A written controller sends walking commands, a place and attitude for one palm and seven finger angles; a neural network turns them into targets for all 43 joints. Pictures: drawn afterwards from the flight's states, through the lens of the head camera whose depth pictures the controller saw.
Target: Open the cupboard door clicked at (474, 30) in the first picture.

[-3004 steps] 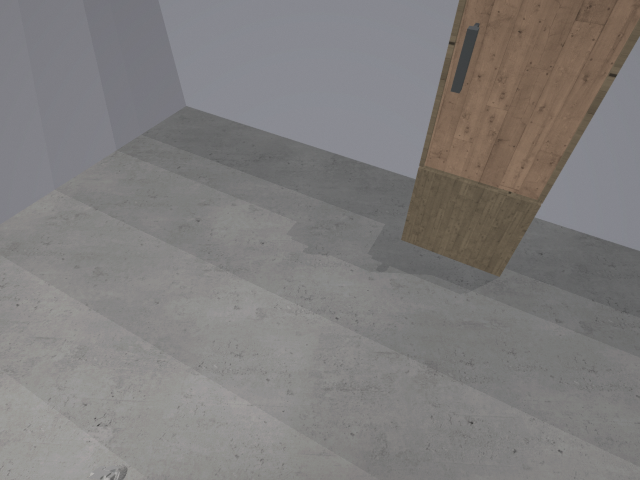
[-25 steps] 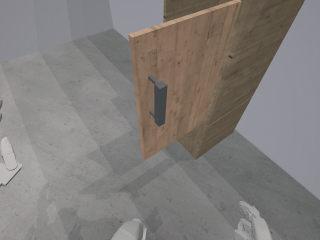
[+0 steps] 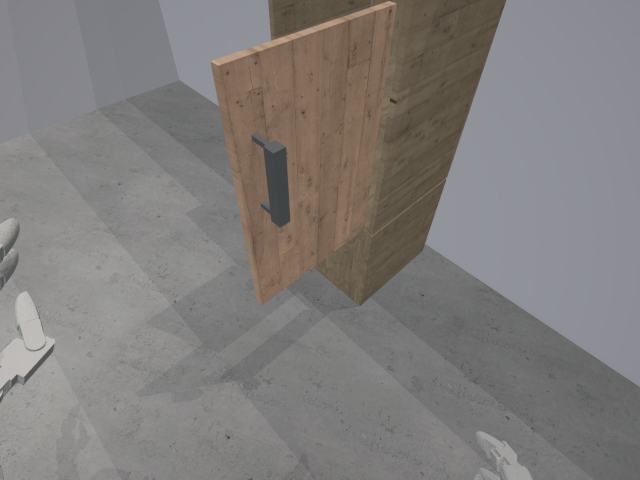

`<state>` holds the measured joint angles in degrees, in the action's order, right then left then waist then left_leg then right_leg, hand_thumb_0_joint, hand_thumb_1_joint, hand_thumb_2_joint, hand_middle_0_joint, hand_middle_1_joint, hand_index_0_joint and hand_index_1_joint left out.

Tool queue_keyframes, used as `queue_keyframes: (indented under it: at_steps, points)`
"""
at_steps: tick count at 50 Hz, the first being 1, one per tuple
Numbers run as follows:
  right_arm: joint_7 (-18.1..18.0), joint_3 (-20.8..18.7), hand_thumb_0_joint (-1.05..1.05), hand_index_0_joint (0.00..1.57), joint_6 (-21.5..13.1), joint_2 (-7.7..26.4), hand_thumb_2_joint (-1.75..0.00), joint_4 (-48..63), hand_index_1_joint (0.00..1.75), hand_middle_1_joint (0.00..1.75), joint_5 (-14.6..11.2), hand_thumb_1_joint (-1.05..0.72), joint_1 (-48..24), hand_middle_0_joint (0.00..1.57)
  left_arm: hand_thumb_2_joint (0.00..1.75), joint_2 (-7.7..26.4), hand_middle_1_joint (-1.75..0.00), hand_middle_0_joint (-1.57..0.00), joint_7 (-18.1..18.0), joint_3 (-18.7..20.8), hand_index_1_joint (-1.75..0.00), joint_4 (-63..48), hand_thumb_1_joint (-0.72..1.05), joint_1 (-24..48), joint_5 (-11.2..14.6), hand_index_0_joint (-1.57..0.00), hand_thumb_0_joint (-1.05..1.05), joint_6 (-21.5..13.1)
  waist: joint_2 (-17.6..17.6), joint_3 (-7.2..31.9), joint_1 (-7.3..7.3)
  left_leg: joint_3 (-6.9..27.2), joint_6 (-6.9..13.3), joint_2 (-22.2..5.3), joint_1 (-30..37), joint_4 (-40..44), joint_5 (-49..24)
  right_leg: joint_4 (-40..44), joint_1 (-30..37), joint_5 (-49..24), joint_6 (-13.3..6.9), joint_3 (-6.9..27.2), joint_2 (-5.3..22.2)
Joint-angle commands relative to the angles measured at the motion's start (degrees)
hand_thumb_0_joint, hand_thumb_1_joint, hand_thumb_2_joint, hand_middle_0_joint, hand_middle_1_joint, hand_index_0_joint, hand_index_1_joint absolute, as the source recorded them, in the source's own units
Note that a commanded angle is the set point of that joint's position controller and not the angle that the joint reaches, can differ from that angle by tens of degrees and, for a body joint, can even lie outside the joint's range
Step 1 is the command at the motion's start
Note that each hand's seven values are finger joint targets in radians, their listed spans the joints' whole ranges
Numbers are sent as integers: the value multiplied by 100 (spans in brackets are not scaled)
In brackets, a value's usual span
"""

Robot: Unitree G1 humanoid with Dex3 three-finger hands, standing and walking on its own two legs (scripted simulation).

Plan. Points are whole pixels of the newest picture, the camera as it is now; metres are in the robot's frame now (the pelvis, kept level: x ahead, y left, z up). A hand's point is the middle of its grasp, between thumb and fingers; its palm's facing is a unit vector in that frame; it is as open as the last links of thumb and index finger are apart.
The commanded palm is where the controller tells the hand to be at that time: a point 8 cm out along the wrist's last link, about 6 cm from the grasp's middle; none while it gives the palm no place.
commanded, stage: stop stepping back and stand still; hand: left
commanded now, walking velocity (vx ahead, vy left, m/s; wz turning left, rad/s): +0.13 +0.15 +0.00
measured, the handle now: (270, 181) +0.57 +0.13 +0.04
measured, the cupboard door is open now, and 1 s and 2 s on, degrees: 90 90 90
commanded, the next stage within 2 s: let the arm hang, fingers relaxed in 0.36 s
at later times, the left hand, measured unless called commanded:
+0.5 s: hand (57, 351) +0.21 +0.27 +0.12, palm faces +0.32 -0.80 -0.50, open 7.4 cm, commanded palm none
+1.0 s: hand out of the picture -0.05 +0.22 -0.17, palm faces +0.03 -0.97 -0.24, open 7.2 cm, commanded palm none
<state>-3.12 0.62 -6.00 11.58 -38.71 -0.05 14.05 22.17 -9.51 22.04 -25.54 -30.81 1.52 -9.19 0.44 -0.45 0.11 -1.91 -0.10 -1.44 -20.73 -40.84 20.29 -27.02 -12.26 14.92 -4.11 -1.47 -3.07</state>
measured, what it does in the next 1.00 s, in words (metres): stands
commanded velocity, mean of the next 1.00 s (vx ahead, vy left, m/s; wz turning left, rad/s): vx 0.02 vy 0.01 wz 0.00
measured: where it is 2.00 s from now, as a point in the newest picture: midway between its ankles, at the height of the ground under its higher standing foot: outside the picture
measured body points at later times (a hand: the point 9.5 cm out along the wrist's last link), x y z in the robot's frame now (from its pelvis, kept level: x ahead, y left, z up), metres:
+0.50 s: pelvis +0.00 +0.02 +0.00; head +0.01 +0.01 +0.45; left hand +0.19 +0.31 +0.15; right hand +0.16 -0.22 -0.10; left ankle +0.00 +0.13 -0.74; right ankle +0.00 -0.08 -0.74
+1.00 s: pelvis -0.01 +0.02 +0.00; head +0.02 +0.02 +0.45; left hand -0.05 +0.27 -0.15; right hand -0.02 -0.21 -0.15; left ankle +0.00 +0.13 -0.74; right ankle -0.01 -0.08 -0.74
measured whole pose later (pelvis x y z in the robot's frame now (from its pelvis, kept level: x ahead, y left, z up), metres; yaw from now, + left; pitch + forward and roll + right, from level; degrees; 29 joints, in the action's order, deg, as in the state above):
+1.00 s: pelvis -0.01 +0.02 +0.00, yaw +2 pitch -1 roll +0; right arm -1.3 0.1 1.5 10.9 -64.2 0.8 16.2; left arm 12.0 -1.3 0.0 65.9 -16.8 -0.1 0.8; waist -0.7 -4.9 -0.3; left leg -1.4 1.3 0.5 -11.1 -23.7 11.3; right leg -22.5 -9.1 12.1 -1.8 -2.4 -1.3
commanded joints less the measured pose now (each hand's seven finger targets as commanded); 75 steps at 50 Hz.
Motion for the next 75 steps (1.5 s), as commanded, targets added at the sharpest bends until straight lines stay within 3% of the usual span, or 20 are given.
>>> queue_keyframes:
  at_steps: [1, 4, 6, 8, 11, 17, 22, 23, 24, 25, 27, 29, 30, 33, 35, 40, 42, 53, 58, 75]
  points:
    - [-119, -271, 0, 20, -371, 643, -90, 931, 30, 30, 10, -90, -757, 20, 90, 1342, -30, -20, -142, 863, -30, -1208, 90, 427, -64, -20, 0, -531, 330, 218, -53, 72, 58, -35, -213, 89, 96, 1230, 137, -24, -383, 1607, 1706]
    - [-133, -283, 0, 20, -405, 650, -90, 941, 30, 30, 35, -90, -586, 20, 90, 1304, -30, -20, -152, 914, -30, -1262, 90, 142, -29, -20, 0, -626, 225, 206, -72, -96, 163, 42, 575, 1350, -324, 1102, -87, 538, -174, 1362, 1450]
    - [-159, -367, 0, 20, -442, 758, -90, 1013, 30, 30, 17, -90, -592, 20, 90, 1366, -30, -20, -144, 1009, -30, -1358, 90, -103, 9, -20, 0, -684, -291, 248, -36, 236, 284, -244, 915, 1911, -505, 686, -57, 437, 85, 1064, 1022]
    - [-146, -382, 0, 20, -426, 842, -90, 1074, 30, 30, -11, -90, -589, 20, 90, 1342, -30, -20, -112, 1071, -30, -1263, 90, -255, 44, -20, 0, -712, -456, 243, -10, 685, 388, -527, 627, 1939, -627, 430, 78, 224, 265, 891, 647]
    - [-162, -314, 0, 20, -428, 785, -90, 1018, 30, 30, 14, -90, -629, 20, 90, 1291, -30, -20, -85, 1029, -30, -1208, 90, -85, 1, -20, 0, -718, -776, -56, -58, 838, 393, -616, 192, 2285, -144, 196, 52, 76, 288, 583, 420]
    - [-134, -328, 0, 20, -472, 770, -90, 986, 30, 30, -30, -90, -529, 20, 90, 1068, -30, -20, -35, 763, -30, -922, 90, -56, 34, -20, 0, -668, -124, 437, -86, 338, 184, -356, 671, 1641, -1418, 343, 286, -1407, 258, 868, 662]
    - [-129, -272, 0, 20, -418, 715, -90, 1049, 30, 30, -5, -90, -623, 20, 90, 1163, -30, -20, -34, 790, -30, -1148, 90, 174, 15, -20, 0, -630, -225, 456, -53, 338, 149, -326, 844, 1796, -1422, 483, 208, -1276, 290, 808, 602]
    - [370, -582, 0, 20, -524, 1659, -90, -320, 30, 30, 20, -90, -846, 20, 90, 104, -30, -20, 788, -1598, -30, 3313, 90, 657, -461, -20, 0, 308, -333, 19, -324, 524, 254, -506, 358, 983, -2374, -400, -504, -1972, 207, 315, 928]
    - [350, -531, 0, 20, -129, 1242, -90, -306, 30, 30, 0, -90, -344, 20, 90, -180, -30, -20, 892, -1510, -30, 3505, 90, 522, -344, -20, 0, 757, -351, 367, -185, 442, 226, -516, 564, 1233, -2467, -378, -437, -1553, 173, 490, 793]
    - [323, -436, 0, 20, 14, 1112, -90, -295, 30, 30, 57, -90, -312, 20, 90, -351, -30, -20, 908, -1609, -30, 3700, 90, 623, -323, -20, 0, 838, -247, 457, -124, 651, 365, -639, 364, 1319, -2019, -450, -435, -881, 200, 348, 704]
    - [295, -352, 0, 20, 183, 1115, -90, -284, 30, 30, 111, -90, -439, 20, 90, -214, -30, -20, 923, -1669, -30, 4272, 90, 1013, -354, -20, 0, 830, 633, 441, -40, 840, 451, -602, 207, 1360, -1834, -267, -200, -819, 172, 415, 689]
    - [289, -353, 0, 20, 303, 1167, -90, -422, 30, 30, 135, -90, -500, 20, 90, -6, -30, -20, 915, -1701, -30, 5004, 90, 1406, -358, -20, 0, 802, 1126, 471, -78, 677, 352, -359, 509, 1196, -1813, 14, -172, -1289, 53, 694, 905]
    - [286, -343, 0, 20, 370, 1178, -90, -543, 30, 30, 141, -90, -510, 20, 90, 45, -30, -20, 898, -1743, -30, 5389, 90, 1599, -341, -20, 0, 810, 1075, 436, -119, 646, 313, -289, 683, 1216, -1844, 81, -205, -1412, 5, 748, 978]
    - [273, -221, 0, 20, 517, 922, -90, -919, 30, 30, 167, -90, -543, 20, 90, -71, -30, -20, 834, -1919, -30, 6456, 90, 1809, -273, -20, 0, 858, -5, 336, -103, 630, 239, -319, 841, 1630, -1919, 170, 26, -1340, 79, 710, 900]
    - [244, -150, 0, 20, 557, 790, -90, -1196, 30, 30, 156, -90, -542, 20, 90, -180, -30, -20, 813, -1999, -30, 7106, 90, 1767, -236, -20, 0, 873, -413, 236, -57, 668, 220, -368, 830, 1905, -1678, 345, 172, -902, 137, 662, 831]
    - [175, -147, 0, 20, 602, 587, -90, -1750, 30, 30, 146, -90, -259, 20, 90, -372, -30, -20, 808, -1997, -30, 8128, 90, 1528, -208, -20, 0, 840, -1003, 144, -33, 655, 203, -360, 868, 2113, -1095, 760, 355, -599, 73, 624, 837]
    - [161, -160, 0, 20, 609, 614, -90, -1925, 30, 30, 118, -90, -65, 20, 90, -367, -30, -20, 810, -2026, -30, 8369, 90, 1538, -198, -20, 0, 822, -509, 126, -56, 678, 215, -409, 938, 2131, -1133, 852, 378, -605, 70, 575, 847]
    - [110, -151, 0, 20, 617, 521, -90, -2426, 30, 30, 104, -90, 423, 20, 90, -465, -30, -20, 768, -2096, -30, 8986, 90, 1380, -167, -20, 0, 832, 56, -234, -75, 644, 244, -429, 988, 2290, -980, 951, 187, -263, 64, 548, 839]
    - [121, -149, 0, 20, 626, 398, -90, -2502, 30, 30, 120, -90, 463, 20, 90, -532, -30, -20, 749, -2092, -30, 9024, 90, 1369, -179, -20, 0, 851, -17, -487, -70, 629, 238, -415, 866, 2388, -726, 958, 20, -76, 77, 575, 826]
    - [112, -158, 0, 20, 574, 337, -90, -2542, 30, 30, 128, -90, 362, 20, 90, -567, -30, -20, 741, -2044, -30, 8924, 90, 1512, -183, -20, 0, 787, -86, -406, -78, 565, 190, -405, 1060, 2335, -1296, 982, 137, -575, 104, 600, 858]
